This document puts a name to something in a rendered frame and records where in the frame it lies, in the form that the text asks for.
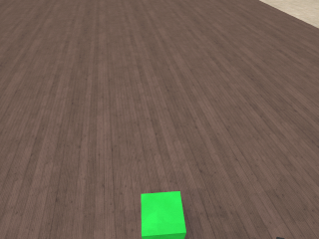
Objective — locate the carton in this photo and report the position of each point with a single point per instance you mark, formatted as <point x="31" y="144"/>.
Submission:
<point x="162" y="216"/>

